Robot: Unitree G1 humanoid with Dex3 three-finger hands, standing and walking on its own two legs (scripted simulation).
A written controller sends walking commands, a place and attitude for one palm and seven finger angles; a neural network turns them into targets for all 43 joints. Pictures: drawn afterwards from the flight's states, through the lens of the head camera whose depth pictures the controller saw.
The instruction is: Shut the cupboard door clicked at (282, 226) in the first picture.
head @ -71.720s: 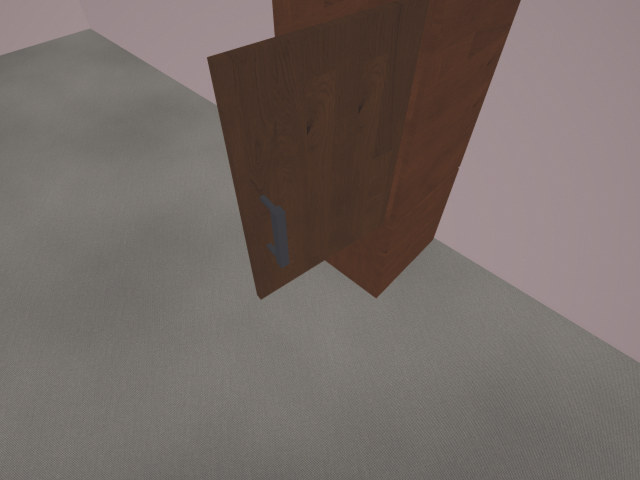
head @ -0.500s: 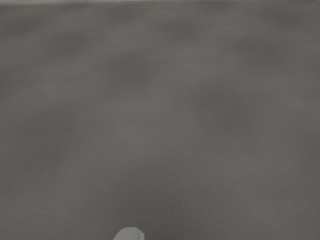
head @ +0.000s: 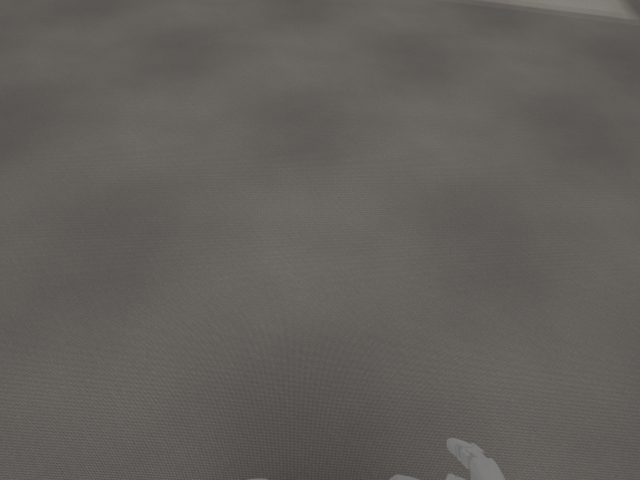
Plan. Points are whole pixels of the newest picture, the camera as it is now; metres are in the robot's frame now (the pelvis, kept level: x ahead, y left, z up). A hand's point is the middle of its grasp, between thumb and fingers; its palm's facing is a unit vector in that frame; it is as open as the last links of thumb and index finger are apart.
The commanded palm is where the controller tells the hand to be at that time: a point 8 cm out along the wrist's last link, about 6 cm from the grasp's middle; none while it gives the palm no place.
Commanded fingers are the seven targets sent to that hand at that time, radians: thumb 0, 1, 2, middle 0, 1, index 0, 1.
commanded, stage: turn to face it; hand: left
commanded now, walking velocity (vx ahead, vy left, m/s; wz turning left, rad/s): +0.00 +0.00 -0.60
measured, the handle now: out of the picture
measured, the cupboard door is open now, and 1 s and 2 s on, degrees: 21 21 21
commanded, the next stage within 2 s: none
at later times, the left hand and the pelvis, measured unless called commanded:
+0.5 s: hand (219, 455) +0.16 +0.16 -0.16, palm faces -0.26 -0.94 -0.23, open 7.4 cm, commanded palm none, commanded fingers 0.00 0.90 0.90 -0.20 -0.30 -0.20 -0.30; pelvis +0.03 -0.01 +0.00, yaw -18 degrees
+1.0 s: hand (288, 384) +0.27 +0.08 -0.16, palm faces -0.60 -0.76 -0.26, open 7.4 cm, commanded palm none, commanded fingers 0.00 0.90 0.90 -0.20 -0.30 -0.20 -0.30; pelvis +0.03 +0.00 -0.01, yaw -37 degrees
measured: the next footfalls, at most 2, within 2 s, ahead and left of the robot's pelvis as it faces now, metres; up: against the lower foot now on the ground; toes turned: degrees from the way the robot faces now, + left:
right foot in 0.18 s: +0.04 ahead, -0.14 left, +0.00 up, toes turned -12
left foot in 0.56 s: +0.12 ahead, +0.10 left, +0.00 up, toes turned -19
